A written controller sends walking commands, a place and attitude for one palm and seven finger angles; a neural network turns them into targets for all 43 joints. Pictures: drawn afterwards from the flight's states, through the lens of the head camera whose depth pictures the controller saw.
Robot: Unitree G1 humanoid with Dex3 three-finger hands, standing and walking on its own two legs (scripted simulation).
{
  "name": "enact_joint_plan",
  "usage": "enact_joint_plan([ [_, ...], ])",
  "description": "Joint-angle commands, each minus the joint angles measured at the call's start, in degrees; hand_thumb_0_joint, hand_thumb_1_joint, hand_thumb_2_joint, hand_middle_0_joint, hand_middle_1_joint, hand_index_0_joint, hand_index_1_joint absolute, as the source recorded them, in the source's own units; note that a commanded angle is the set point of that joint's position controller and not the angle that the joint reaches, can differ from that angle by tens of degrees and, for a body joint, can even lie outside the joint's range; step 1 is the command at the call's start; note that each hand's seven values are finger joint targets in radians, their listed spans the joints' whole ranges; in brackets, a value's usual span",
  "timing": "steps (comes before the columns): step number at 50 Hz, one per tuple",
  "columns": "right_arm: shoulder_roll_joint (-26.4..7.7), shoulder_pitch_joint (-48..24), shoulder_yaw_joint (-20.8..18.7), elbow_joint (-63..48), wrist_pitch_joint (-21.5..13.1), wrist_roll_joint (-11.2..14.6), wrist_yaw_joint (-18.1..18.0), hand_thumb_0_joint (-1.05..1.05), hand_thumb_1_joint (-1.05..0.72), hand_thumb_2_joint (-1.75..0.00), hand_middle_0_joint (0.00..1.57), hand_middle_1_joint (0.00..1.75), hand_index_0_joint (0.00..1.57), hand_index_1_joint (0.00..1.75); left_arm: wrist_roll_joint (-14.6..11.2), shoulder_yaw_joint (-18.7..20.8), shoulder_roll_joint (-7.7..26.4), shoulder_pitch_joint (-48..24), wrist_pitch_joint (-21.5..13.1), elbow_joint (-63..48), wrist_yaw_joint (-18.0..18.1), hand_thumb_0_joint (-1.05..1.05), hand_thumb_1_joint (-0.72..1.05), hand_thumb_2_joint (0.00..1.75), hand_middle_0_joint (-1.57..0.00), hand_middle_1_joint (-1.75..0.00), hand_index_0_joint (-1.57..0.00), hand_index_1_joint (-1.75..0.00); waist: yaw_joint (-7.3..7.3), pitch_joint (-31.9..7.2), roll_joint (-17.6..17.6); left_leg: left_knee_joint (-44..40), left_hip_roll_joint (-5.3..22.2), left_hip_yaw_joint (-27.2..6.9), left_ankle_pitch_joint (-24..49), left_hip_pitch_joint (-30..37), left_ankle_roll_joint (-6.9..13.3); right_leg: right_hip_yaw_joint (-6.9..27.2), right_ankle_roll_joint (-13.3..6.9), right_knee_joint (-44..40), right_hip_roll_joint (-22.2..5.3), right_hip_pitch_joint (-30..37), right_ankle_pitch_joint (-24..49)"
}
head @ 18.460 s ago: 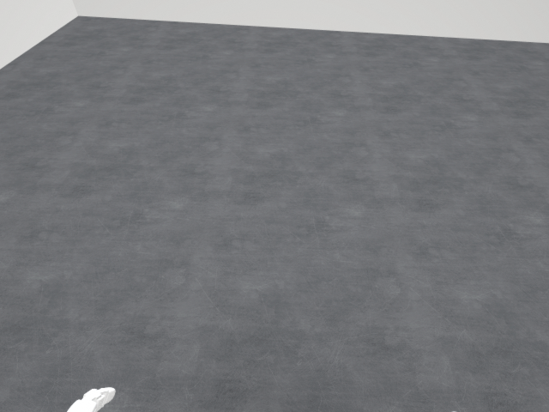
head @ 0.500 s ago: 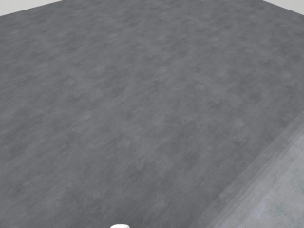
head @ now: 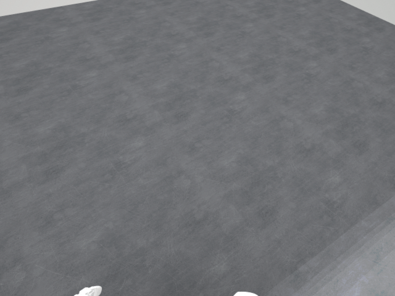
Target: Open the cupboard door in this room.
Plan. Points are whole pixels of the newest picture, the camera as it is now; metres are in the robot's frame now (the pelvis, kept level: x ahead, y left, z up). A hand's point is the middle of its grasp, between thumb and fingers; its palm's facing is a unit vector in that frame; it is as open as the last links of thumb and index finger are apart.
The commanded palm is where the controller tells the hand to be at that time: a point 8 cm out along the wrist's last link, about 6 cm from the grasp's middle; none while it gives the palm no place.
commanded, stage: turn or walk to find it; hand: left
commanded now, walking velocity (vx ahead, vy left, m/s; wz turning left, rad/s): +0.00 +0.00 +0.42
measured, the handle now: out of the picture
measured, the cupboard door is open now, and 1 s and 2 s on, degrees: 0 0 0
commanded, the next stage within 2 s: stand and wait in 1.78 s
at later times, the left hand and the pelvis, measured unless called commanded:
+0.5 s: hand out of the picture -0.02 +0.15 -0.15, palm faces +0.27 -0.92 -0.27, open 7.3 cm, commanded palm none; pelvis -0.02 -0.05 +0.00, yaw +14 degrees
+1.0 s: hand out of the picture -0.09 +0.22 -0.17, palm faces +0.46 -0.86 -0.23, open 7.4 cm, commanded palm none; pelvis -0.07 +0.00 +0.00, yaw +25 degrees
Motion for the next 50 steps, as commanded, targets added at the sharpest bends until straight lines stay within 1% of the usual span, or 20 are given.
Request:
enact_joint_plan([
  [1, -11.9, 2.7, -3.5, -2.9, -0.7, -0.3, -0.9, 0.00, -0.90, -0.90, 0.20, 0.30, 0.20, 0.30, -0.4, 0.5, 3.4, -1.3, -2.0, -5.0, 0.7, 0.00, 0.90, 0.90, -0.20, -0.30, -0.20, -0.30, -0.77, -6.7, 8.9, -4.2, 16.2, -19.1, 21.7, 6.7, 7.2, 0.7, -1.2, -8.1, 1.2, 0.0, -2.0],
  [4, -11.7, 2.0, -3.7, -3.1, -0.6, -0.2, -0.6, 0.00, -0.90, -0.90, 0.20, 0.30, 0.20, 0.30, -0.7, 0.7, 3.7, 2.2, -2.6, -4.3, 0.8, 0.00, 0.90, 0.90, -0.20, -0.30, -0.20, -0.30, 0.88, -8.7, 7.4, -1.5, 13.5, -18.9, 22.3, 3.1, 5.3, -0.6, -1.9, -20.1, 2.9, 8.8, 4.7],
  [6, -9.5, 1.5, -3.5, -3.3, -0.7, 0.5, -0.4, 0.00, -0.90, -0.90, 0.20, 0.30, 0.20, 0.30, -0.5, 1.1, 5.8, 6.1, -3.4, -3.2, 1.2, 0.00, 0.90, 0.90, -0.20, -0.30, -0.20, -0.30, 2.88, -10.3, 2.8, 3.2, 9.3, -15.6, 12.0, -5.5, 0.9, 1.9, -2.8, -33.4, -1.2, 21.8, 14.6],
  [7, -6.5, 2.0, -3.1, -3.9, -0.8, 1.1, 0.0, 0.00, -0.90, -0.90, 0.20, 0.30, 0.20, 0.30, 0.2, 1.9, 10.1, 7.4, -4.0, -3.2, 1.6, 0.00, 0.90, 0.90, -0.20, -0.30, -0.20, -0.30, 3.44, -11.1, -8.7, 11.8, 3.3, -7.8, -2.6, -16.1, -2.7, 12.9, -6.6, -35.9, -13.0, 29.8, 16.4],
  [8, -6.5, 0.1, -3.2, -5.4, -0.7, 0.6, -0.2, 0.00, -0.90, -0.90, 0.20, 0.30, 0.20, 0.30, 0.5, 2.4, 12.4, 7.6, -3.9, -3.7, 1.7, 0.00, 0.90, 0.90, -0.20, -0.30, -0.20, -0.30, 4.30, -7.7, -14.2, 23.6, -1.2, -0.9, -21.1, -20.3, -4.9, 21.5, -13.3, -36.5, -23.4, 24.7, 24.2],
  [9, -7.9, -0.1, -3.7, -4.7, 0.1, 0.0, -0.1, 0.00, -0.90, -0.90, 0.20, 0.30, 0.20, 0.30, 0.1, 2.0, 10.9, 6.2, -3.7, -4.3, 1.8, 0.00, 0.90, 0.90, -0.20, -0.30, -0.20, -0.30, 3.41, -5.4, -7.9, 32.6, 1.0, -2.9, -21.0, -18.9, -4.7, 17.6, -15.8, -36.1, -23.1, 18.3, 25.7],
  [10, -7.8, 2.1, -3.8, -3.3, 1.0, -0.2, -0.1, 0.00, -0.90, -0.90, 0.20, 0.30, 0.20, 0.30, 0.0, 2.2, 8.9, 2.9, -4.1, -5.0, 2.0, 0.00, 0.90, 0.90, -0.20, -0.30, -0.20, -0.30, 1.37, -4.0, -11.3, 37.7, 2.5, -4.0, -18.9, -19.2, -5.0, 15.1, -14.9, -37.4, -20.4, 14.9, 22.0],
  [12, -7.3, 4.0, -4.1, -1.3, 1.7, -0.2, 0.6, 0.00, -0.90, -0.90, 0.20, 0.30, 0.20, 0.30, -0.2, 1.2, 6.2, -0.8, -3.9, -5.8, 1.8, 0.00, 0.90, 0.90, -0.20, -0.30, -0.20, -0.30, -0.82, -1.2, -6.9, 43.2, 3.8, -2.0, -12.9, -18.4, -5.6, 8.1, -12.2, -36.1, -15.0, 12.4, 21.8],
  [14, -6.6, 4.7, -3.7, -0.5, 1.8, -0.1, 0.9, 0.00, -0.90, -0.90, 0.20, 0.30, 0.20, 0.30, -0.2, 0.9, 5.2, 0.8, -4.5, -5.4, 1.5, 0.00, 0.90, 0.90, -0.20, -0.30, -0.20, -0.30, -0.51, -1.7, -7.0, 44.9, 4.0, -0.4, -9.3, -18.4, -6.6, 3.4, -11.1, -35.2, -12.7, 14.1, 26.1],
  [17, -6.7, 2.9, -3.6, -0.7, 2.0, -0.1, 0.9, 0.00, -0.90, -0.90, 0.20, 0.30, 0.20, 0.30, -0.1, 1.1, 5.2, 4.3, -4.7, -4.1, 1.4, 0.00, 0.90, 0.90, -0.20, -0.30, -0.20, -0.30, 0.91, -1.3, -9.0, 44.5, 4.9, 0.2, -8.1, -19.4, -7.6, 2.0, -11.0, -35.4, -13.0, 15.9, 26.4],
  [28, -5.6, -6.7, -1.5, -3.6, 0.7, 0.8, 0.6, 0.00, -0.90, -0.90, 0.20, 0.30, 0.20, 0.30, 1.1, 2.3, 9.7, 11.7, -3.8, -0.8, 1.1, 0.00, 0.90, 0.90, -0.20, -0.30, -0.20, -0.30, 4.89, -4.3, -12.6, 19.1, 4.9, 7.1, -15.5, -9.9, -6.7, -0.4, -13.7, -28.7, -16.4, 21.3, 42.2],
  [31, -6.4, -3.1, -1.6, -2.9, 0.1, 0.8, 0.6, 0.00, -0.90, -0.90, 0.20, 0.30, 0.20, 0.30, 0.7, 2.5, 10.5, 8.8, -3.5, -0.9, 1.1, 0.00, 0.90, 0.90, -0.20, -0.30, -0.20, -0.30, 2.01, -6.1, -11.6, 7.0, 4.7, 8.6, -6.8, -1.3, -5.8, -3.3, -10.8, -24.6, -16.0, 17.9, 36.5],
  [32, -7.5, -1.1, -1.8, -2.4, -0.3, 0.8, 0.7, 0.00, -0.90, -0.90, 0.20, 0.30, 0.20, 0.30, 0.3, 2.5, 9.9, 7.7, -3.2, -0.9, 1.0, 0.00, 0.90, 0.90, -0.20, -0.30, -0.20, -0.30, 0.55, -7.1, -7.7, -0.4, 5.5, 7.7, 0.8, 5.5, -5.3, -5.3, -8.3, -20.4, -14.7, 13.6, 30.7],
  [33, -11.9, 0.8, -2.7, -2.4, -1.1, 0.4, 0.6, 0.00, -0.90, -0.90, 0.20, 0.30, 0.20, 0.30, -0.1, 2.2, 7.6, 8.9, -2.8, -1.8, 0.9, 0.00, 0.90, 0.90, -0.20, -0.30, -0.20, -0.30, -0.54, -9.5, 3.5, -5.0, 13.4, -2.6, 10.3, 14.1, -2.3, -8.6, -4.8, -10.7, -10.1, 4.7, 17.8],
  [34, -17.1, 2.9, -4.0, -2.2, -1.0, 0.3, 0.3, 0.00, -0.90, -0.90, 0.20, 0.30, 0.20, 0.30, -0.2, 0.9, 3.9, 8.3, -2.4, -3.6, 0.6, 0.00, 0.90, 0.90, -0.20, -0.30, -0.20, -0.30, -1.41, -8.9, 18.1, -5.5, 25.9, -17.6, 31.1, 17.8, 3.8, -8.6, -1.1, 0.1, -3.4, -7.8, -12.3],
  [35, -17.6, 4.5, -4.0, -1.4, -0.3, 0.3, 0.1, 0.00, -0.90, -0.90, 0.20, 0.30, 0.20, 0.30, 0.2, 0.8, 5.0, 5.6, -1.7, -3.9, 1.0, 0.00, 0.90, 0.90, -0.20, -0.30, -0.20, -0.30, -2.49, -8.5, 13.2, -4.5, 27.9, -15.0, 32.5, 13.4, 7.4, -3.6, -1.9, 5.6, -3.5, -5.9, -13.8],
  [37, -14.0, -0.6, -3.0, -2.3, -0.5, 0.1, -0.9, 0.00, -0.90, -0.90, 0.20, 0.30, 0.20, 0.30, 0.3, 1.3, 5.8, 3.3, -1.0, -2.5, 0.8, 0.00, 0.90, 0.90, -0.20, -0.30, -0.20, -0.30, -0.91, -3.8, 14.6, -6.6, 22.0, -12.2, 22.4, 7.4, 5.7, -0.5, -1.9, 9.2, -4.1, -6.9, -7.2],
  [40, -12.2, -3.4, -2.2, -3.5, -1.1, 0.2, -1.1, 0.00, -0.90, -0.90, 0.20, 0.30, 0.20, 0.30, 0.3, 1.5, 5.8, 5.2, -1.3, -0.9, 0.1, 0.00, 0.90, 0.90, -0.20, -0.30, -0.20, -0.30, 1.12, -3.0, 7.9, -7.0, 17.8, -8.8, 21.0, 7.4, 4.4, -0.1, -1.1, 12.0, -2.9, -7.5, 0.5],
  [44, -11.9, -1.7, -2.5, -3.6, -1.5, 0.5, -0.9, 0.00, -0.90, -0.90, 0.20, 0.30, 0.20, 0.30, 0.4, 1.5, 5.7, 5.5, -1.3, -0.8, 0.2, 0.00, 0.90, 0.90, -0.20, -0.30, -0.20, -0.30, 1.28, -4.4, 6.6, -8.1, 16.2, -8.4, 18.3, 8.2, 3.7, 0.4, 0.0, 12.1, -2.4, -7.5, 4.3],
  [50, -11.5, 2.0, -3.0, -3.2, -1.4, 0.2, -0.8, 0.00, -0.90, -0.90, 0.20, 0.30, 0.20, 0.30, 0.3, 1.4, 5.1, 1.1, -1.4, -3.0, 0.5, 0.00, 0.90, 0.90, -0.20, -0.30, -0.20, -0.30, 0.04, -4.8, 7.9, -8.1, 16.6, -14.1, 15.6, 8.3, 5.5, 1.5, 0.4, 7.7, -1.9, -7.8, 2.6],
])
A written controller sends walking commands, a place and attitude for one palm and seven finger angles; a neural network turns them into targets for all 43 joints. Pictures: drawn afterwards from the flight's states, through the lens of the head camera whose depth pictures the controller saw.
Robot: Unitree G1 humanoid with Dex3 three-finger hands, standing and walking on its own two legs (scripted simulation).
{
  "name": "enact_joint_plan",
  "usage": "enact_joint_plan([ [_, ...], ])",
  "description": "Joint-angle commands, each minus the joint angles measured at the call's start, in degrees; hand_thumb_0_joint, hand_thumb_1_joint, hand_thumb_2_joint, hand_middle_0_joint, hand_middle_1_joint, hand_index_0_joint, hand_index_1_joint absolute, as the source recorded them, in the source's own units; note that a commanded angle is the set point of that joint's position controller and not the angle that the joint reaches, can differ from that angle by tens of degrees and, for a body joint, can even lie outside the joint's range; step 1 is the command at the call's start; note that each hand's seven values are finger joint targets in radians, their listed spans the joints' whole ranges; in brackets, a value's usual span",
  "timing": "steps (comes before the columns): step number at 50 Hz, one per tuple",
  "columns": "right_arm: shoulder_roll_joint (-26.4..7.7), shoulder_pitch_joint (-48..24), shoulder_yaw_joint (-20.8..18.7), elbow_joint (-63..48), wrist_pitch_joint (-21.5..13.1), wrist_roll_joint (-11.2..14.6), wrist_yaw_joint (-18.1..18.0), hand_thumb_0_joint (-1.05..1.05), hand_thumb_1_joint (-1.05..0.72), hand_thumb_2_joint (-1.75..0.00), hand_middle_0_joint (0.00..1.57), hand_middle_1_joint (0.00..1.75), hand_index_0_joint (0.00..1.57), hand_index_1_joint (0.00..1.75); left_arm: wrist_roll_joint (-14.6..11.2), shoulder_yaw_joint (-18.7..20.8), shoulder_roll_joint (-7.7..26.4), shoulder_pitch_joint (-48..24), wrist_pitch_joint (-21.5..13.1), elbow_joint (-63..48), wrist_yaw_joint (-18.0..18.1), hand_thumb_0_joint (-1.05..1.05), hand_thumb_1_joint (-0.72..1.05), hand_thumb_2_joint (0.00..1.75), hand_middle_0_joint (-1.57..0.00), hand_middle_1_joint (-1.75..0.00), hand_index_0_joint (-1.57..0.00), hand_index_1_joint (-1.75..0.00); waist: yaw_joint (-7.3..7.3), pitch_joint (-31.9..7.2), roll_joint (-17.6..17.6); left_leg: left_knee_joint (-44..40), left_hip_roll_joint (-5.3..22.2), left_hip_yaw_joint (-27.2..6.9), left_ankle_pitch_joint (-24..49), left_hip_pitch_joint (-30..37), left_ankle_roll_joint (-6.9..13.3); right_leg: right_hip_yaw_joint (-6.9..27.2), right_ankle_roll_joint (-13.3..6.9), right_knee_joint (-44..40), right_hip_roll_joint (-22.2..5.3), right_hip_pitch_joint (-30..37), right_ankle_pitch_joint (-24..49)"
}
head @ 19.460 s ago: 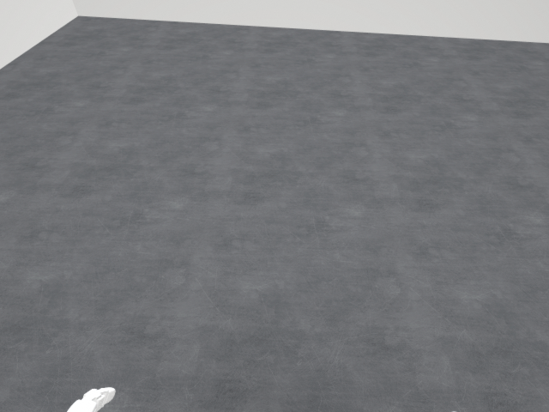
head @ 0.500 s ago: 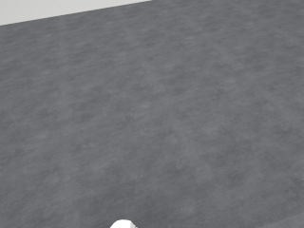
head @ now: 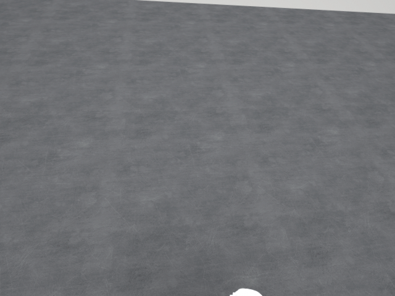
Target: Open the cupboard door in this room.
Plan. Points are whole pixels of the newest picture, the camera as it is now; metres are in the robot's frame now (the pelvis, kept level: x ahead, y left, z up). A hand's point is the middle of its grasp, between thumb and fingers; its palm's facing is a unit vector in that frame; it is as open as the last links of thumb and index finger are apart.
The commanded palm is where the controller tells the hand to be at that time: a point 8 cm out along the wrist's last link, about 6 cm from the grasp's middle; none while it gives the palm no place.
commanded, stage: turn or walk to find it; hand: left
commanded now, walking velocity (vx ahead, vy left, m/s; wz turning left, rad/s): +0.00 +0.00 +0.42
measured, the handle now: out of the picture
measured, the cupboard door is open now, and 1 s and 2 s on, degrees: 0 0 0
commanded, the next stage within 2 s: stand and wait in 0.78 s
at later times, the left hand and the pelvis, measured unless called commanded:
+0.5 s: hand out of the picture +0.00 +0.12 -0.14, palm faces +0.24 -0.93 -0.28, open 7.4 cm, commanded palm none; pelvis -0.04 -0.08 +0.00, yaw +14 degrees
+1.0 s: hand out of the picture -0.16 +0.16 -0.18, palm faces +0.51 -0.83 -0.23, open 7.4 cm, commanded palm none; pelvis -0.08 -0.03 -0.01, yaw +27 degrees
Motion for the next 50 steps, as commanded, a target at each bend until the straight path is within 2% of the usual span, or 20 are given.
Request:
enact_joint_plan([
  [1, -11.6, 4.7, -3.7, -2.4, -0.9, -0.4, -0.9, 0.00, -0.90, -0.90, 0.20, 0.30, 0.20, 0.30, -0.2, 0.6, 3.8, -2.4, -1.2, -4.7, 0.7, 0.00, 0.90, 0.90, -0.20, -0.30, -0.20, -0.30, -2.42, -5.0, 9.0, -6.7, 15.9, -17.7, 14.4, 6.8, 5.8, 1.0, -0.1, -3.3, 0.3, -4.3, -2.6],
  [7, -11.7, 6.0, -4.2, -2.1, -0.2, -0.9, -0.8, 0.00, -0.90, -0.90, 0.20, 0.30, 0.20, 0.30, -0.6, 0.1, 2.2, -4.8, -1.6, -6.6, 0.8, 0.00, 0.90, 0.90, -0.20, -0.30, -0.20, -0.30, -2.97, -5.2, 9.7, -5.4, 15.1, -23.1, 13.0, 2.6, 6.8, 0.5, -1.7, -15.4, 3.0, 2.8, -6.4],
  [11, -11.4, 3.9, -4.6, -2.7, 0.2, -0.6, -0.5, 0.00, -0.90, -0.90, 0.20, 0.30, 0.20, 0.30, -1.0, 0.4, 2.6, 2.3, -2.3, -4.9, 1.1, 0.00, 0.90, 0.90, -0.20, -0.30, -0.20, -0.30, 0.32, -8.2, 8.6, -1.8, 10.8, -21.5, 8.4, -4.8, 3.4, -1.2, -2.8, -34.0, 4.7, 17.4, 4.4],
  [12, -9.8, 3.7, -4.4, -2.8, 0.2, -0.2, -0.2, 0.00, -0.90, -0.90, 0.20, 0.30, 0.20, 0.30, -0.8, 0.7, 4.4, 4.2, -2.7, -4.5, 1.3, 0.00, 0.90, 0.90, -0.20, -0.30, -0.20, -0.30, 1.26, -8.4, 5.1, 1.3, 8.3, -19.3, 2.9, -11.1, 0.9, 0.8, -3.4, -41.3, 2.1, 25.3, 7.8],
  [13, -6.6, 4.6, -4.0, -3.4, 0.2, 0.3, 0.1, 0.00, -0.90, -0.90, 0.20, 0.30, 0.20, 0.30, -0.1, 1.6, 8.6, 6.0, -3.3, -4.6, 1.7, 0.00, 0.90, 0.90, -0.20, -0.30, -0.20, -0.30, 2.03, -9.4, -7.2, 11.6, 2.3, -11.4, -8.9, -20.9, -3.0, 12.6, -7.0, -47.1, -10.1, 32.6, 2.1],
  [14, -6.4, 3.6, -4.1, -4.6, 0.2, -0.1, -0.1, 0.00, -0.90, -0.90, 0.20, 0.30, 0.20, 0.30, 0.2, 1.9, 11.3, 4.5, -3.2, -5.5, 1.8, 0.00, 0.90, 0.90, -0.20, -0.30, -0.20, -0.30, 2.14, -5.9, -15.0, 24.6, -2.7, -3.9, -21.1, -24.6, -5.4, 22.9, -12.9, -49.1, -21.3, 25.9, 4.5],
  [15, -8.4, 3.4, -4.8, -4.2, 0.8, -0.6, 0.1, 0.00, -0.90, -0.90, 0.20, 0.30, 0.20, 0.30, -0.2, 1.4, 10.4, 2.1, -2.8, -6.8, 1.9, 0.00, 0.90, 0.90, -0.20, -0.30, -0.20, -0.30, 1.03, -4.1, -8.3, 33.7, -0.1, -5.4, -20.5, -21.7, -5.1, 19.4, -15.0, -49.2, -21.4, 17.1, 4.5],
  [16, -8.3, 5.6, -4.9, -2.8, 1.7, -0.9, 0.2, 0.00, -0.90, -0.90, 0.20, 0.30, 0.20, 0.30, -0.4, 1.7, 7.8, -1.8, -3.5, -7.7, 2.1, 0.00, 0.90, 0.90, -0.20, -0.30, -0.20, -0.30, -1.20, -2.3, -10.9, 38.4, 1.5, -6.7, -17.5, -21.1, -5.2, 16.5, -13.8, -50.6, -18.2, 13.0, 0.2],
  [18, -7.2, 7.9, -4.9, -0.3, 2.4, -1.0, 0.7, 0.00, -0.90, -0.90, 0.20, 0.30, 0.20, 0.30, -0.6, 0.5, 5.1, -4.8, -3.5, -8.1, 1.8, 0.00, 0.90, 0.90, -0.20, -0.30, -0.20, -0.30, -3.39, 0.7, -5.3, 44.4, 2.4, -4.4, -11.5, -20.3, -6.0, 8.0, -10.6, -48.6, -12.3, 11.3, 5.2],
  [20, -6.6, 8.8, -4.6, 0.4, 2.5, -0.8, 0.9, 0.00, -0.90, -0.90, 0.20, 0.30, 0.20, 0.30, -0.7, 0.1, 3.7, -2.3, -4.1, -7.3, 1.5, 0.00, 0.90, 0.90, -0.20, -0.30, -0.20, -0.30, -3.02, 0.3, -5.7, 46.9, 2.6, -3.0, -7.9, -20.4, -7.0, 3.0, -9.9, -46.8, -10.0, 13.4, 12.7],
  [28, -7.0, 2.5, -4.0, -0.7, 2.7, -0.8, 0.7, 0.00, -0.90, -0.90, 0.20, 0.30, 0.20, 0.30, -0.1, 0.8, 4.5, 6.4, -4.3, -4.1, 1.6, 0.00, 0.90, 0.90, -0.20, -0.30, -0.20, -0.30, 0.59, -1.2, -7.0, 42.0, 5.3, -2.0, -9.7, -21.1, -8.6, 3.1, -12.1, -45.7, -13.3, 20.5, 16.3],
  [36, -6.0, -4.0, -2.2, -2.6, 1.2, 0.3, 0.6, 0.00, -0.90, -0.90, 0.20, 0.30, 0.20, 0.30, 0.8, 1.6, 8.2, 10.0, -3.7, -1.5, 1.3, 0.00, 0.90, 0.90, -0.20, -0.30, -0.20, -0.30, 3.08, -5.9, -10.1, 20.5, 4.5, 3.7, -17.3, -12.0, -7.1, 0.4, -14.8, -39.9, -15.6, 25.1, 31.4],
  [38, -6.0, -2.2, -2.1, -2.4, 0.7, 0.5, 0.4, 0.00, -0.90, -0.90, 0.20, 0.30, 0.20, 0.30, 0.7, 1.8, 8.9, 9.0, -3.6, -1.2, 1.3, 0.00, 0.90, 0.90, -0.20, -0.30, -0.20, -0.30, 1.84, -7.4, -10.4, 13.0, 4.0, 5.2, -14.4, -7.3, -6.5, -1.1, -13.7, -37.1, -15.7, 24.2, 32.4],
  [40, -6.7, 1.0, -2.1, -1.3, 0.1, 0.4, 0.4, 0.00, -0.90, -0.90, 0.20, 0.30, 0.20, 0.30, 0.1, 1.8, 8.6, 7.0, -3.2, -1.1, 1.2, 0.00, 0.90, 0.90, -0.20, -0.30, -0.20, -0.30, -0.67, -8.8, -7.9, 0.4, 3.8, 5.5, -2.7, 2.6, -5.7, -4.9, -9.6, -32.0, -13.4, 19.2, 27.9],
  [41, -9.9, 2.7, -2.7, -1.1, -0.6, 0.3, 0.4, 0.00, -0.90, -0.90, 0.20, 0.30, 0.20, 0.30, -0.4, 1.4, 7.0, 7.2, -2.9, -1.5, 1.0, 0.00, 0.90, 0.90, -0.20, -0.30, -0.20, -0.30, -1.90, -10.4, -0.7, -4.1, 8.2, 0.7, 5.1, 11.0, -4.3, -8.3, -6.4, -24.9, -10.4, 12.2, 20.2],
  [42, -14.9, 3.8, -4.0, -1.5, -0.8, -0.1, 0.2, 0.00, -0.90, -0.90, 0.20, 0.30, 0.20, 0.30, -0.6, 0.6, 3.5, 6.7, -2.6, -3.1, 0.7, 0.00, 0.90, 0.90, -0.20, -0.30, -0.20, -0.30, -2.81, -9.9, 15.2, -5.1, 21.4, -15.6, 21.4, 18.3, 0.5, -10.3, -2.5, -14.1, -3.2, -2.9, -5.7],
  [43, -17.7, 5.7, -4.5, -0.8, 0.0, -0.1, -0.2, 0.00, -0.90, -0.90, 0.20, 0.30, 0.20, 0.30, -0.3, -0.2, 2.7, 3.8, -1.9, -4.3, 0.9, 0.00, 0.90, 0.90, -0.20, -0.30, -0.20, -0.30, -4.09, -8.4, 16.5, -4.5, 26.6, -18.1, 31.7, 14.0, 6.0, -6.2, -1.8, -7.1, -1.7, -4.7, -16.9],
  [44, -16.2, 4.5, -4.1, -0.6, 0.1, -0.3, -0.5, 0.00, -0.90, -0.90, 0.20, 0.30, 0.20, 0.30, -0.1, 0.0, 3.9, 2.0, -1.2, -4.1, 1.0, 0.00, 0.90, 0.90, -0.20, -0.30, -0.20, -0.30, -3.92, -6.2, 12.7, -4.8, 25.5, -15.4, 28.8, 9.9, 7.5, -3.5, -2.1, -3.5, -2.3, -3.8, -14.8],
  [46, -13.6, -1.0, -3.4, -1.9, 0.0, -0.5, -1.2, 0.00, -0.90, -0.90, 0.20, 0.30, 0.20, 0.30, -0.2, 0.6, 4.5, 0.9, -0.9, -2.8, 0.7, 0.00, 0.90, 0.90, -0.20, -0.30, -0.20, -0.30, -1.83, -1.6, 14.3, -4.8, 19.8, -12.4, 26.3, 5.5, 6.1, -1.7, -1.7, -0.1, -2.0, -4.6, -8.6],
  [50, -12.7, -1.2, -3.0, -2.5, -0.7, -0.2, -1.1, 0.00, -0.90, -0.90, 0.20, 0.30, 0.20, 0.30, -0.2, 0.6, 4.4, 2.7, -1.3, -2.1, 0.1, 0.00, 0.90, 0.90, -0.20, -0.30, -0.20, -0.30, -0.64, -2.8, 9.0, -4.5, 15.6, -9.6, 25.8, 6.6, 4.3, -1.5, -0.6, 1.3, -0.6, -4.5, -2.8],
])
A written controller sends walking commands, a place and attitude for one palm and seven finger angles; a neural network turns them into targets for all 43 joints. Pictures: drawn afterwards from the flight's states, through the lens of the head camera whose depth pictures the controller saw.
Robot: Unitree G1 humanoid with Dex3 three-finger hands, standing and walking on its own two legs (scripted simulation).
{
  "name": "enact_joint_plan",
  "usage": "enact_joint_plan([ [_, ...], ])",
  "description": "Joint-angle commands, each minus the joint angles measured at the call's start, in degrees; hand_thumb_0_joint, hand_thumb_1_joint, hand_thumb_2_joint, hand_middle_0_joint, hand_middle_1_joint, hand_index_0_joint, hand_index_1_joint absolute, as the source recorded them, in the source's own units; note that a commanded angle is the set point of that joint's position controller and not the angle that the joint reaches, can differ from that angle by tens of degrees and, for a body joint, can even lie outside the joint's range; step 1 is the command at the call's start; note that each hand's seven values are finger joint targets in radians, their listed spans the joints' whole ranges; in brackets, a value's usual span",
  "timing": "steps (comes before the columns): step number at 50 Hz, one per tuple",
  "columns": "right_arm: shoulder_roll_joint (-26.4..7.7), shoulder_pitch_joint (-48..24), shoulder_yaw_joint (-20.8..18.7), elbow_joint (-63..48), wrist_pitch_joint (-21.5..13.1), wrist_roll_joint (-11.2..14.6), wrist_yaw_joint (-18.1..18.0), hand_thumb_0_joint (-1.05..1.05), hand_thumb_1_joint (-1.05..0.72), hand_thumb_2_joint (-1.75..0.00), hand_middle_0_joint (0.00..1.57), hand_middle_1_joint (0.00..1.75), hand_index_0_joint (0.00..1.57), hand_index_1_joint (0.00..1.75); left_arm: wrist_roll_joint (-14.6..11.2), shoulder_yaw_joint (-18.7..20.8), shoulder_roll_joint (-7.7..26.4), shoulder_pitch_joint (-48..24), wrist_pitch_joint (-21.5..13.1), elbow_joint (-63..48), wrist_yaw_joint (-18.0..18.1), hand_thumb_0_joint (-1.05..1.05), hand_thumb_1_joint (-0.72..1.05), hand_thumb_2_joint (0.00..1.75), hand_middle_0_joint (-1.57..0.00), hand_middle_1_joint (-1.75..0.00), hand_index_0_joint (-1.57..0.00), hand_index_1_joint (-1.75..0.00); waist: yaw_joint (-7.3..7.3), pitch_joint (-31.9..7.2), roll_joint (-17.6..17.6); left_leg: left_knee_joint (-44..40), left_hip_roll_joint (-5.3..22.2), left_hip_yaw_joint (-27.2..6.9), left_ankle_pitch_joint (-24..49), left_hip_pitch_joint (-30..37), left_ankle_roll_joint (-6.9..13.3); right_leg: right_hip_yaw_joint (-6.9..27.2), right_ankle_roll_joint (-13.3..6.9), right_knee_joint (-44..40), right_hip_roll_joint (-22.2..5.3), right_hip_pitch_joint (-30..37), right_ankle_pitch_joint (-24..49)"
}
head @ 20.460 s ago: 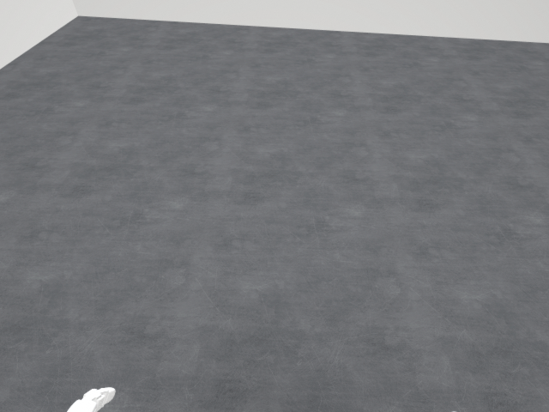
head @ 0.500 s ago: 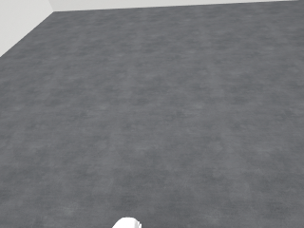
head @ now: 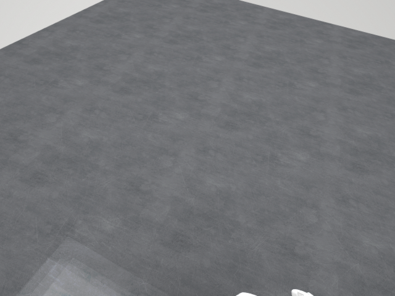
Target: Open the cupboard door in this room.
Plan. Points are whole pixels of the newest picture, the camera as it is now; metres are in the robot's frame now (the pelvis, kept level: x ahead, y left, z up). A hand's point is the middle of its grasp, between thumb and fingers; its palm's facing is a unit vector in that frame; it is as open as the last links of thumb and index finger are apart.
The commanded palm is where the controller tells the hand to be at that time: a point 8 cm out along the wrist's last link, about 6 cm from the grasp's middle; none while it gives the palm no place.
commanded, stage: turn or walk to find it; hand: left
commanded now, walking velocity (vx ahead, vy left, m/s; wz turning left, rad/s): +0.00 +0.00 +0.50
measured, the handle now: out of the picture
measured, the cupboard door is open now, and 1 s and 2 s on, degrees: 0 0 0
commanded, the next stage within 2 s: none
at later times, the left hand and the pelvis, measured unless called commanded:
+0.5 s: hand out of the picture +0.05 +0.16 -0.14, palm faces +0.21 -0.93 -0.29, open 7.4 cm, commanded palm none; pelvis -0.02 -0.05 +0.00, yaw +14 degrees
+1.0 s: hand out of the picture -0.11 +0.21 -0.18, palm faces +0.51 -0.82 -0.24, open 7.4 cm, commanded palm none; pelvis -0.05 -0.01 +0.00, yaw +29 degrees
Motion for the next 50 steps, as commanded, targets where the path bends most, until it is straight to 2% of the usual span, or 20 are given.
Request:
enact_joint_plan([
  [1, -11.8, 3.9, -3.3, -2.1, -1.0, 0.0, -0.9, 0.00, -0.90, -0.90, 0.20, 0.30, 0.20, 0.30, 0.0, 0.7, 4.3, -2.1, -2.0, -5.1, 0.3, 0.00, 0.90, 0.90, -0.20, -0.30, -0.20, -0.30, -2.65, -3.6, 9.0, -9.0, 13.3, -11.9, 31.8, 5.8, 5.9, 3.4, 1.1, 3.7, -0.2, -6.4, 3.4],
  [8, -12.0, 7.5, -4.4, -2.3, -0.7, -0.5, -0.7, 0.00, -0.90, -0.90, 0.20, 0.30, 0.20, 0.30, -0.4, 0.3, 3.3, -8.3, -2.3, -9.0, 0.7, 0.00, 0.90, 0.90, -0.20, -0.30, -0.20, -0.30, -4.46, -4.4, 9.9, -7.3, 13.8, -18.4, 31.9, 6.0, 7.9, 4.3, 1.4, -6.3, 1.3, -4.4, 0.0],
  [12, -12.1, 6.3, -4.8, -2.9, -0.3, -0.6, -0.5, 0.00, -0.90, -0.90, 0.20, 0.30, 0.20, 0.30, -0.8, 0.1, 3.0, -7.0, -2.9, -9.6, 0.7, 0.00, 0.90, 0.90, -0.20, -0.30, -0.20, -0.30, -3.62, -5.9, 10.8, -4.4, 11.7, -21.1, 33.6, 1.7, 7.0, 2.9, 0.4, -19.5, 4.1, 4.5, 1.7],
  [14, -11.7, 5.5, -4.9, -3.3, -0.2, -0.3, -0.4, 0.00, -0.90, -0.90, 0.20, 0.30, 0.20, 0.30, -0.9, 0.4, 3.5, -3.9, -3.4, -8.9, 0.8, 0.00, 0.90, 0.90, -0.20, -0.30, -0.20, -0.30, -1.83, -7.6, 10.3, -1.9, 9.7, -21.0, 29.5, -2.3, 5.0, 2.3, -0.1, -29.1, 4.5, 12.4, 9.8],
  [15, -10.8, 5.2, -4.9, -3.6, -0.2, 0.0, -0.3, 0.00, -0.90, -0.90, 0.20, 0.30, 0.20, 0.30, -0.7, 0.6, 4.7, -1.5, -3.9, -8.5, 1.0, 0.00, 0.90, 0.90, -0.20, -0.30, -0.20, -0.30, -0.53, -8.8, 7.7, 0.9, 7.4, -19.5, 23.0, -6.2, 2.7, 3.1, -0.4, -36.4, 2.7, 19.2, 15.9],
  [16, -7.9, 6.5, -4.4, -4.0, -0.4, 0.5, 0.1, 0.00, -0.90, -0.90, 0.20, 0.30, 0.20, 0.30, -0.1, 1.3, 8.3, 0.3, -4.5, -8.2, 1.4, 0.00, 0.90, 0.90, -0.20, -0.30, -0.20, -0.30, -0.05, -11.0, -1.4, 7.5, 3.1, -15.0, 9.9, -15.2, -0.6, 11.1, -2.9, -40.3, -6.5, 29.0, 18.5],
  [17, -5.4, 6.0, -4.0, -5.5, -0.4, 0.5, 0.2, 0.00, -0.90, -0.90, 0.20, 0.30, 0.20, 0.30, 0.4, 2.2, 12.5, 1.7, -4.8, -8.2, 1.7, 0.00, 0.90, 0.90, -0.20, -0.30, -0.20, -0.30, 1.04, -10.3, -14.3, 20.3, -4.2, -5.1, -14.8, -23.9, -4.2, 23.7, -9.7, -40.9, -20.5, 31.4, 28.4],
  [18, -7.9, 4.6, -4.7, -5.6, 0.3, 0.1, 0.0, 0.00, -0.90, -0.90, 0.20, 0.30, 0.20, 0.30, 0.0, 1.9, 12.2, 1.9, -4.4, -8.6, 1.8, 0.00, 0.90, 0.90, -0.20, -0.30, -0.20, -0.30, 1.10, -8.2, -9.4, 31.1, -2.1, -6.1, -18.6, -21.8, -3.9, 22.9, -13.8, -41.1, -23.4, 22.3, 30.6],
  [20, -7.7, 7.4, -5.1, -2.7, 1.7, -0.4, 0.5, 0.00, -0.90, -0.90, 0.20, 0.30, 0.20, 0.30, -0.2, 1.5, 8.3, -5.4, -4.4, -10.4, 2.0, 0.00, 0.90, 0.90, -0.20, -0.30, -0.20, -0.30, -2.47, -3.8, -7.7, 41.1, 0.2, -7.1, -11.8, -21.2, -4.3, 16.7, -12.3, -43.4, -17.4, 14.6, 18.6],
  [22, -6.9, 10.2, -5.0, -1.0, 2.1, -0.5, 1.2, 0.00, -0.90, -0.90, 0.20, 0.30, 0.20, 0.30, -0.3, 0.6, 5.5, -8.8, -4.4, -11.5, 1.8, 0.00, 0.90, 0.90, -0.20, -0.30, -0.20, -0.30, -4.58, -2.6, -6.0, 43.5, 1.6, -5.0, -5.8, -21.4, -5.1, 8.5, -9.6, -42.1, -12.7, 13.9, 19.6],
  [23, -6.5, 10.3, -4.7, -0.8, 2.1, -0.6, 1.4, 0.00, -0.90, -0.90, 0.20, 0.30, 0.20, 0.30, -0.2, 0.5, 5.1, -7.9, -4.7, -11.4, 1.6, 0.00, 0.90, 0.90, -0.20, -0.30, -0.20, -0.30, -4.24, -2.6, -6.8, 43.5, 1.6, -4.1, -4.2, -21.2, -5.6, 6.3, -9.0, -41.8, -11.6, 14.5, 22.3],
  [35, -5.2, 1.3, -3.0, -3.5, 1.1, 0.4, 1.3, 0.00, -0.90, -0.90, 0.20, 0.30, 0.20, 0.30, 0.9, 2.3, 9.7, 1.5, -4.1, -7.5, 1.2, 0.00, 0.90, 0.90, -0.20, -0.30, -0.20, -0.30, 0.56, -4.5, -11.1, 18.1, 2.6, 3.6, -10.2, -13.6, -6.1, 1.6, -12.1, -36.4, -15.6, 20.1, 34.6],
  [37, -5.5, 3.0, -2.9, -3.4, 0.5, 0.5, 1.2, 0.00, -0.90, -0.90, 0.20, 0.30, 0.20, 0.30, 0.8, 2.5, 10.0, 0.6, -3.9, -7.1, 1.2, 0.00, 0.90, 0.90, -0.20, -0.30, -0.20, -0.30, -0.60, -6.1, -10.7, 9.9, 2.5, 4.4, -7.6, -9.6, -5.5, 0.5, -10.9, -32.9, -16.0, 20.4, 35.5],
  [39, -7.2, 7.0, -3.3, -2.4, -0.2, 0.3, 1.3, 0.00, -0.90, -0.90, 0.20, 0.30, 0.20, 0.30, 0.1, 2.4, 9.6, -0.4, -3.4, -7.3, 1.0, 0.00, 0.90, 0.90, -0.20, -0.30, -0.20, -0.30, -3.50, -8.6, -5.2, -3.5, 2.4, 4.6, 5.9, 1.8, -4.7, -3.7, -6.5, -25.2, -13.7, 14.6, 29.8],
  [40, -12.0, 9.4, -4.3, -2.2, -0.9, 0.0, 1.1, 0.00, -0.90, -0.90, 0.20, 0.30, 0.20, 0.30, -0.4, 2.0, 6.9, 0.5, -2.9, -8.2, 0.9, 0.00, 0.90, 0.90, -0.20, -0.30, -0.20, -0.30, -4.81, -10.8, 6.7, -8.0, 10.5, -7.0, 15.3, 10.7, -1.5, -6.2, -2.9, -14.7, -8.6, 4.9, 16.7],
  [41, -17.4, 11.8, -5.7, -2.1, -0.8, -0.1, 0.7, 0.00, -0.90, -0.90, 0.20, 0.30, 0.20, 0.30, -0.4, 0.6, 3.0, -1.9, -2.6, -10.3, 0.6, 0.00, 0.90, 0.90, -0.20, -0.30, -0.20, -0.30, -6.37, -9.2, 20.9, -9.1, 22.9, -22.7, 35.9, 13.5, 5.0, -5.1, 0.7, -4.1, -1.7, -8.5, -12.0],
  [42, -17.8, 13.8, -5.6, -1.0, -0.2, 0.1, 0.5, 0.00, -0.90, -0.90, 0.20, 0.30, 0.20, 0.30, 0.1, 0.4, 4.2, -5.1, -2.0, -10.8, 0.9, 0.00, 0.90, 0.90, -0.20, -0.30, -0.20, -0.30, -7.24, -8.5, 14.7, -7.9, 25.1, -19.4, 37.3, 10.3, 7.7, -0.4, -0.2, 1.3, -2.3, -7.2, -11.8],
  [44, -14.9, 9.2, -4.8, -1.6, -0.5, -0.3, -0.7, 0.00, -0.90, -0.90, 0.20, 0.30, 0.20, 0.30, 0.0, 0.9, 4.1, -6.3, -1.6, -9.4, 0.8, 0.00, 0.90, 0.90, -0.20, -0.30, -0.20, -0.30, -5.88, -6.3, 17.1, -8.1, 19.8, -17.1, 34.2, 8.1, 7.3, 2.8, 0.2, 5.1, -2.4, -9.4, -6.0],
  [46, -12.5, 4.5, -3.8, -3.2, -0.6, -0.3, -0.8, 0.00, -0.90, -0.90, 0.20, 0.30, 0.20, 0.30, -0.2, 1.1, 4.9, -5.3, -1.9, -8.2, 0.2, 0.00, 0.90, 0.90, -0.20, -0.30, -0.20, -0.30, -3.69, -4.0, 13.3, -7.9, 15.5, -12.7, 32.6, 4.8, 6.4, 3.5, 0.3, 6.2, -1.7, -7.8, 0.1],
  [50, -12.4, 5.0, -3.8, -3.6, -1.1, 0.0, -0.6, 0.00, -0.90, -0.90, 0.20, 0.30, 0.20, 0.30, -0.1, 0.9, 4.8, -3.7, -2.0, -7.3, 0.1, 0.00, 0.90, 0.90, -0.20, -0.30, -0.20, -0.30, -3.09, -6.0, 8.7, -8.7, 13.6, -12.2, 28.8, 5.9, 5.9, 3.7, 1.2, 5.2, -0.5, -6.6, 4.1],
])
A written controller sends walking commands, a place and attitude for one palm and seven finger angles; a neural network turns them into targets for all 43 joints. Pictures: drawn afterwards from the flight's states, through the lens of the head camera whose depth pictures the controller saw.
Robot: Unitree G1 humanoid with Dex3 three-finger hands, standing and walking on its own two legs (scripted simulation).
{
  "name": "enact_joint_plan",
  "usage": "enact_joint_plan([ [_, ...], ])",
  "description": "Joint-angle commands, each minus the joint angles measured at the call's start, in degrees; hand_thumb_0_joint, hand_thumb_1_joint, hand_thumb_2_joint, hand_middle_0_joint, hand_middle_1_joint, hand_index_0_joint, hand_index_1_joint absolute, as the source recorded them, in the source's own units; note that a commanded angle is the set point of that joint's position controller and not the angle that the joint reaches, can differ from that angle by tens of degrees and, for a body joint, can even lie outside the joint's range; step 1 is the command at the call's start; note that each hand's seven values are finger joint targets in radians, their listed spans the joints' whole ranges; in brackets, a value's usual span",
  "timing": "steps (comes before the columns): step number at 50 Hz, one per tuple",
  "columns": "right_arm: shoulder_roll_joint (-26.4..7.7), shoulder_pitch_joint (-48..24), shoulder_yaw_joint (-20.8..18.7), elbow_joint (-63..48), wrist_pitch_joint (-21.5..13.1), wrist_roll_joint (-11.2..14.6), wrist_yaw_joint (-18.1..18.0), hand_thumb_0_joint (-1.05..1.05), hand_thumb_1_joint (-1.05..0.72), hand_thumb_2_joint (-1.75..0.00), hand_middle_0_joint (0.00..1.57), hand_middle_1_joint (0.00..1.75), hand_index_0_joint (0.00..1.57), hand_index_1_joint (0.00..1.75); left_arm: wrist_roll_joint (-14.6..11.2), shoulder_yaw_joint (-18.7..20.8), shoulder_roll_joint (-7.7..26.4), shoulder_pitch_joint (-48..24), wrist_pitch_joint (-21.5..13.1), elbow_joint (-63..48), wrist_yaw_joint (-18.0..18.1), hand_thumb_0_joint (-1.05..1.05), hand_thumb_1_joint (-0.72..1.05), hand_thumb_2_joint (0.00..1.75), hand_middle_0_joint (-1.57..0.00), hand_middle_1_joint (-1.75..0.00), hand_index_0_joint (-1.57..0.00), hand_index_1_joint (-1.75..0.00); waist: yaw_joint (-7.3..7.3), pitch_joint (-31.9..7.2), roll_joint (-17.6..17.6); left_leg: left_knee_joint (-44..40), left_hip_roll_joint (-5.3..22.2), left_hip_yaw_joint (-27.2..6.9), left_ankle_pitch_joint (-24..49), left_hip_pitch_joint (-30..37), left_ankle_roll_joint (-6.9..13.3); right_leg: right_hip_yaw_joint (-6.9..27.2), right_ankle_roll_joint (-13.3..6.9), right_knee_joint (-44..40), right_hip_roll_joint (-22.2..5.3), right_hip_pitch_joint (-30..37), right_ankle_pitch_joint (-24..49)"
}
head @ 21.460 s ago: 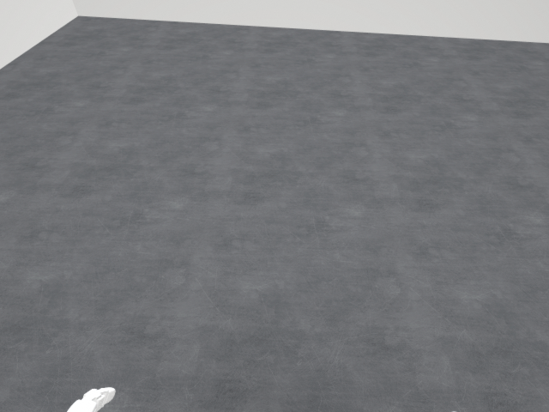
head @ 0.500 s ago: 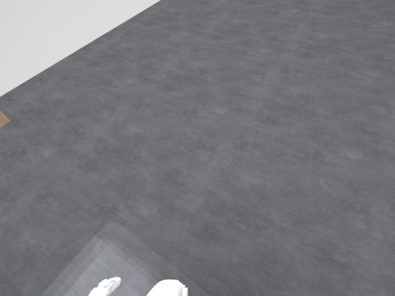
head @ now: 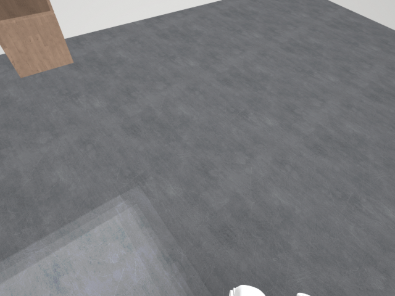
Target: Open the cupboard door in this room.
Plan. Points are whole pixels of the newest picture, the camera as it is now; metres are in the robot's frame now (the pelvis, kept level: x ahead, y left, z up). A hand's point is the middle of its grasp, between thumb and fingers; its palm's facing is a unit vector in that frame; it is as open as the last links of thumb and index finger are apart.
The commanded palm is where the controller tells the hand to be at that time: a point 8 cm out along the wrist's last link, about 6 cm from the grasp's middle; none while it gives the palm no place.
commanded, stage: turn or walk to find it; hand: left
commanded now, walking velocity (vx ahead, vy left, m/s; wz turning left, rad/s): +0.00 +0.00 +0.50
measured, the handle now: out of the picture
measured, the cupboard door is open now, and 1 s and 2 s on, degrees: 0 0 0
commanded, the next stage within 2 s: none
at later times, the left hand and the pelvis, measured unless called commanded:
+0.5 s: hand out of the picture +0.03 +0.14 -0.14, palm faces +0.26 -0.93 -0.28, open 7.4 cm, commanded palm none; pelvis -0.02 -0.06 +0.00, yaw +16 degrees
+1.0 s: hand out of the picture -0.10 +0.22 -0.17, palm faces +0.55 -0.80 -0.21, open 7.4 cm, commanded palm none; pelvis +0.01 +0.04 +0.00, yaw +31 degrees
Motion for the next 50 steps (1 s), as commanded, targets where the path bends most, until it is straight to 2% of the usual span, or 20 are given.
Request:
enact_joint_plan([
  [1, -11.2, 4.3, -3.2, -2.3, -1.0, 0.1, -0.8, 0.00, -0.90, -0.90, 0.20, 0.30, 0.20, 0.30, 0.0, 0.5, 3.7, -1.9, -2.0, -5.0, 0.4, 0.00, 0.90, 0.90, -0.20, -0.30, -0.20, -0.30, -2.39, -6.7, 8.3, -9.6, 12.9, -13.0, 26.6, 8.4, 6.2, 3.0, 0.7, 0.9, -0.1, -4.8, 3.4],
  [7, -11.6, 6.0, -4.0, -2.2, -0.4, -0.4, -0.6, 0.00, -0.90, -0.90, 0.20, 0.30, 0.20, 0.30, -0.3, 0.0, 2.7, -6.4, -2.2, -7.6, 0.8, 0.00, 0.90, 0.90, -0.20, -0.30, -0.20, -0.30, -3.77, -5.8, 10.2, -8.5, 13.5, -19.4, 24.6, 6.8, 8.1, 3.4, 0.6, -10.5, 1.5, -1.9, -0.9],
  [11, -11.8, 3.8, -4.3, -3.1, 0.2, -0.6, -0.4, 0.00, -0.90, -0.90, 0.20, 0.30, 0.20, 0.30, -0.8, -0.1, 2.1, -2.9, -2.7, -7.4, 0.9, 0.00, 0.90, 0.90, -0.20, -0.30, -0.20, -0.30, -2.02, -7.2, 11.7, -6.0, 11.3, -21.5, 24.2, 0.8, 7.0, 2.1, -0.5, -23.9, 4.2, 8.8, 1.7],
  [13, -10.8, 2.9, -4.4, -3.4, 0.2, -0.1, -0.3, 0.00, -0.90, -0.90, 0.20, 0.30, 0.20, 0.30, -0.8, 0.2, 3.1, 1.4, -3.5, -6.4, 1.0, 0.00, 0.90, 0.90, -0.20, -0.30, -0.20, -0.30, 0.33, -9.2, 8.9, -1.6, 8.3, -20.9, 19.8, -4.4, 4.3, 1.7, -0.8, -37.3, 4.0, 19.1, 11.5],
  [14, -8.5, 3.3, -4.2, -3.7, 0.1, 0.3, -0.1, 0.00, -0.90, -0.90, 0.20, 0.30, 0.20, 0.30, -0.3, 0.8, 5.9, 3.9, -4.2, -5.9, 1.3, 0.00, 0.90, 0.90, -0.20, -0.30, -0.20, -0.30, 1.30, -10.8, 1.8, 3.5, 4.3, -17.4, 9.1, -11.1, 0.9, 6.6, -2.0, -43.8, -2.0, 27.4, 14.4],
  [15, -4.5, 4.1, -3.6, -4.9, 0.0, 0.6, 0.2, 0.00, -0.90, -0.90, 0.20, 0.30, 0.20, 0.30, 0.6, 1.8, 10.9, 4.7, -4.6, -6.1, 1.8, 0.00, 0.90, 0.90, -0.20, -0.30, -0.20, -0.30, 1.67, -10.7, -14.9, 16.6, -4.0, -6.7, -12.0, -21.1, -3.5, 21.6, -7.8, -46.4, -17.1, 32.1, 17.2],
  [16, -7.1, 2.4, -4.2, -5.4, 0.4, 0.1, 0.0, 0.00, -0.90, -0.90, 0.20, 0.30, 0.20, 0.30, 0.2, 1.7, 11.5, 4.5, -4.4, -6.8, 1.9, 0.00, 0.90, 0.90, -0.20, -0.30, -0.20, -0.30, 2.09, -8.8, -12.9, 27.8, -3.3, -6.0, -19.7, -20.4, -3.8, 24.6, -13.0, -46.9, -22.8, 23.7, 22.8],
  [17, -8.2, 3.6, -4.7, -4.4, 1.3, -0.1, 0.2, 0.00, -0.90, -0.90, 0.20, 0.30, 0.20, 0.30, 0.1, 1.6, 9.0, 0.6, -4.3, -7.8, 2.2, 0.00, 0.90, 0.90, -0.20, -0.30, -0.20, -0.30, 0.05, -6.3, -8.1, 35.0, -1.3, -7.6, -15.7, -18.6, -3.5, 19.8, -13.9, -48.2, -21.1, 17.3, 15.5],
  [19, -6.9, 5.6, -4.7, -1.7, 2.2, -0.5, 0.8, 0.00, -0.90, -0.90, 0.20, 0.30, 0.20, 0.30, -0.1, 0.9, 6.3, -5.0, -4.2, -9.2, 1.9, 0.00, 0.90, 0.90, -0.20, -0.30, -0.20, -0.30, -2.41, -2.5, -7.0, 41.7, 0.3, -5.9, -9.9, -18.8, -4.1, 13.0, -11.2, -48.2, -15.0, 13.2, 10.1],
  [22, -5.8, 7.9, -4.4, -0.4, 2.5, -0.4, 1.4, 0.00, -0.90, -0.90, 0.20, 0.30, 0.20, 0.30, 0.1, 0.4, 4.1, -4.8, -4.6, -9.0, 1.7, 0.00, 0.90, 0.90, -0.20, -0.30, -0.20, -0.30, -3.24, -2.1, -7.5, 43.5, 1.2, -3.8, -4.4, -18.4, -5.4, 4.9, -9.4, -47.2, -11.8, 13.3, 14.4],
  [33, -4.6, -3.1, -2.9, -3.3, 0.7, -0.6, 2.6, 0.00, -0.90, -0.90, 0.20, 0.30, 0.20, 0.30, 1.0, 1.9, 7.4, 7.7, -6.2, -2.5, 1.0, 0.00, 0.90, 0.90, -0.20, -0.30, -0.20, -0.30, 3.06, -4.3, -8.0, 20.5, 5.5, 2.3, -9.9, -19.4, -5.5, 4.4, -11.4, -50.8, -17.7, 27.1, 1.4],
  [36, -3.6, -3.2, -2.3, -3.7, -0.2, -0.2, 2.8, 0.00, -0.90, -0.90, 0.20, 0.30, 0.20, 0.30, 1.3, 2.2, 8.5, 7.7, -6.3, -1.5, 0.5, 0.00, 0.90, 0.90, -0.20, -0.30, -0.20, -0.30, 2.80, -4.5, -8.5, 12.1, 4.8, 5.2, -11.6, -12.9, -4.2, 1.3, -11.3, -49.4, -18.5, 24.1, 2.5],
  [39, -4.1, 3.3, -2.3, -2.1, -1.4, -0.3, 2.5, 0.00, -0.90, -0.90, 0.20, 0.30, 0.20, 0.30, 0.8, 2.2, 8.7, 6.2, -6.1, -0.6, 0.0, 0.00, 0.90, 0.90, -0.20, -0.30, -0.20, -0.30, -1.14, -7.1, -4.4, -2.2, 2.3, 8.7, -4.4, 2.2, -3.4, -5.5, -7.8, -40.6, -15.9, 17.8, 4.2],
  [40, -7.0, 7.9, -3.0, -0.7, -1.9, -0.3, 2.2, 0.00, -0.90, -0.90, 0.20, 0.30, 0.20, 0.30, 0.2, 1.9, 7.5, 5.4, -5.8, -1.0, -0.3, 0.00, 0.90, 0.90, -0.20, -0.30, -0.20, -0.30, -3.74, -8.9, 2.4, -7.0, 3.2, 5.8, -3.2, 13.0, -2.3, -9.2, -4.9, -31.7, -12.6, 10.1, 3.0],
  [41, -13.6, 13.3, -4.9, 0.6, -2.2, -0.9, 1.6, 0.00, -0.90, -0.90, 0.20, 0.30, 0.20, 0.30, -0.2, 1.3, 3.9, 3.8, -5.6, -2.9, -1.1, 0.00, 0.90, 0.90, -0.20, -0.30, -0.20, -0.30, -7.34, -9.4, 18.9, -13.3, 16.2, -16.1, -12.3, 22.3, 3.0, -12.5, -1.1, -14.8, -4.6, -5.8, -4.1],
  [42, -17.3, 18.6, -5.4, 2.2, -2.1, -0.5, 1.0, 0.00, -0.90, -0.90, 0.20, 0.30, 0.20, 0.30, 0.4, 0.0, 2.4, -3.1, -5.4, -6.2, -1.4, 0.00, 0.90, 0.90, -0.20, -0.30, -0.20, -0.30, -9.67, -5.8, 20.2, -17.9, 23.4, -25.7, -13.9, 22.4, 6.7, -6.6, -0.7, -5.3, -1.9, -16.8, -9.5],
  [43, -16.8, 18.1, -5.1, 3.0, -2.1, -0.4, 0.6, 0.00, -0.90, -0.90, 0.20, 0.30, 0.20, 0.30, 0.7, 0.2, 2.7, -5.4, -5.4, -6.8, -1.5, 0.00, 0.90, 0.90, -0.20, -0.30, -0.20, -0.30, -9.31, -2.9, 15.0, -18.7, 25.4, -25.9, -14.7, 19.2, 8.8, -2.2, -1.6, -1.9, -3.9, -18.7, -7.8],
  [45, -12.2, 12.3, -3.6, 1.8, -2.7, -0.3, -0.1, 0.00, -0.90, -0.90, 0.20, 0.30, 0.20, 0.30, 0.7, 0.6, 2.8, -5.5, -5.4, -4.9, -1.6, 0.00, 0.90, 0.90, -0.20, -0.30, -0.20, -0.30, -6.27, 1.6, 14.1, -18.9, 20.5, -20.5, -10.1, 11.7, 7.7, 0.9, -1.6, 1.9, -4.9, -17.3, 0.2],
  [47, -9.3, 9.2, -2.4, 1.3, -4.0, -0.2, -0.2, 0.00, -0.90, -0.90, 0.20, 0.30, 0.20, 0.30, 0.7, 0.4, 2.7, -1.1, -5.6, -2.1, -2.3, 0.00, 0.90, 0.90, -0.20, -0.30, -0.20, -0.30, -3.22, 1.6, 9.9, -18.2, 16.0, -12.9, 1.1, 9.9, 5.6, 0.5, -1.1, 2.3, -4.1, -13.3, 7.4],
  [50, -8.5, 10.6, -2.1, 2.0, -5.0, 0.3, -0.2, 0.00, -0.90, -0.90, 0.20, 0.30, 0.20, 0.30, 0.8, -0.2, 2.2, 1.1, -5.2, -1.1, -2.1, 0.00, 0.90, 0.90, -0.20, -0.30, -0.20, -0.30, -1.94, 0.4, 7.6, -17.8, 13.6, -8.0, 13.8, 11.5, 6.0, -0.1, 0.0, 2.1, -3.2, -12.9, 11.4],
])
